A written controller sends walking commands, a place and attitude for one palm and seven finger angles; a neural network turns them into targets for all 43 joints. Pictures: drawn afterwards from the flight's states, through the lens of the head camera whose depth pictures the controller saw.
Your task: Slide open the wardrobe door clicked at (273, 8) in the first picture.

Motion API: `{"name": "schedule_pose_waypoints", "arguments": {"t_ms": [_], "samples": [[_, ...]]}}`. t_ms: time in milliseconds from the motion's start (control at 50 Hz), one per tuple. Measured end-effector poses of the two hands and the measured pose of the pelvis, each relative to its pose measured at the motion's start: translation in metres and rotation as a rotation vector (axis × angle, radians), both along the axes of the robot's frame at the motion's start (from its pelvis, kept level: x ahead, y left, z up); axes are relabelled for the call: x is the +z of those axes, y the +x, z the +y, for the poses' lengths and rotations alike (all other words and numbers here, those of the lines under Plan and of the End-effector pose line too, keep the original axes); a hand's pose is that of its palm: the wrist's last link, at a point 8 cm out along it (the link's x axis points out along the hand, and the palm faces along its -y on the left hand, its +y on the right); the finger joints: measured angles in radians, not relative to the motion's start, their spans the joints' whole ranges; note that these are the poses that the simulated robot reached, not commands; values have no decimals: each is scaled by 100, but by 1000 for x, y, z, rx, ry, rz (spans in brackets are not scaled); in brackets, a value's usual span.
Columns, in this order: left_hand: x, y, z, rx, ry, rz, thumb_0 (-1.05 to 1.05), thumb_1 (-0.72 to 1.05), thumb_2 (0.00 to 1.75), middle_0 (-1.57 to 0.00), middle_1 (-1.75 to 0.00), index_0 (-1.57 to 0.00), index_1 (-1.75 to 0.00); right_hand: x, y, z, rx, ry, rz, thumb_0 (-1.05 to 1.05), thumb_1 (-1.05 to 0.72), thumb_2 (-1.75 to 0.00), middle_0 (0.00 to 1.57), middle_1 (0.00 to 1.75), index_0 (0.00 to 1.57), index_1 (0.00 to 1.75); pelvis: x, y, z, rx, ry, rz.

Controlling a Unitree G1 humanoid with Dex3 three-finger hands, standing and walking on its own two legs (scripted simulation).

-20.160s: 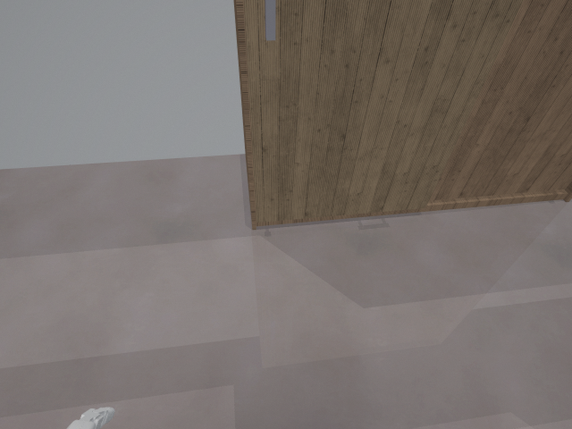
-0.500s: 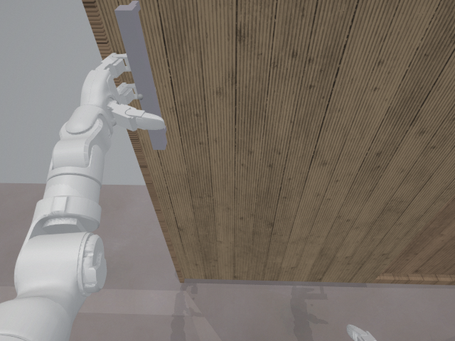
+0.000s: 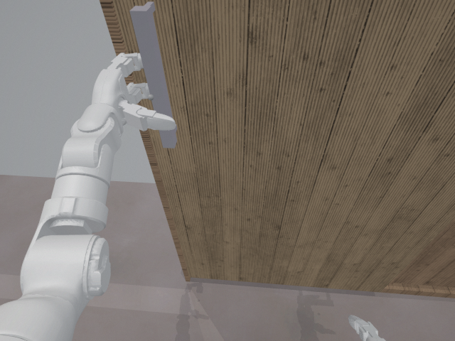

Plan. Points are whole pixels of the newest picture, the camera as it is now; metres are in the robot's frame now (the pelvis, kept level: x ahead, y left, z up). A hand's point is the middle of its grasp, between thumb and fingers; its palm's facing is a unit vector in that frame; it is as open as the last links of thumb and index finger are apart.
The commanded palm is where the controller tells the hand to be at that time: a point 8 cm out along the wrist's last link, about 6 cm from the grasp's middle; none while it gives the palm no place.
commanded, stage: slide the fingers in behind the handle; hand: left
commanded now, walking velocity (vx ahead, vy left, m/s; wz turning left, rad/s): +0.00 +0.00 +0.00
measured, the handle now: (161, 83) +0.51 +0.15 +0.23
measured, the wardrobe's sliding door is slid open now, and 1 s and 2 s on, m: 0.00 0.00 0.00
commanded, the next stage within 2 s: grip the handle and tug to test in 0.32 s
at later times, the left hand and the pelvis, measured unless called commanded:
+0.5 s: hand (157, 95) +0.45 +0.15 +0.23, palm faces -0.02 -1.00 +0.00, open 13.9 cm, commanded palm +0.43 +0.20 +0.23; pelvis +0.01 +0.00 +0.00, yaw -2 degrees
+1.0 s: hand (163, 94) +0.46 +0.14 +0.23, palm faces -0.01 -1.00 -0.01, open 7.0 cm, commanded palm +0.44 +0.19 +0.23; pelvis +0.00 +0.00 +0.00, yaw -1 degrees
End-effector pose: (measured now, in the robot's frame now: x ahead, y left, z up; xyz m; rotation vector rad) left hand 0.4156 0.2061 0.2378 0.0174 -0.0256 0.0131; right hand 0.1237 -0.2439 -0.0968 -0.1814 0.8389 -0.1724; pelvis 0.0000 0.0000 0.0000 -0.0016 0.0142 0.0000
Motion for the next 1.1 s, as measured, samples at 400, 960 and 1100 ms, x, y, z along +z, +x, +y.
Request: {"name": "schedule_pose_waypoints", "arguments": {"t_ms": [400,960,1100], "samples": [[-7,19,-12,-33,-24,-10,-1,-50,30,-32,-121,-31,-121,-7,-22,-2,-49,12,58,1,-91,-90,20,30,20,30,0,7,-1,-27,2,14],[-8,29,-14,-25,-8,44,0,36,67,-39,-132,-42,-132,-7,-30,3,-53,3,60,1,-91,-90,20,30,20,30,0,0,5,-17,-2,30],[-10,28,-18,-66,-18,14,0,63,80,-42,-137,-44,-137,-11,-43,1,-67,2,101,1,-91,-90,20,30,20,30,0,2,5,-21,-2,27]]}}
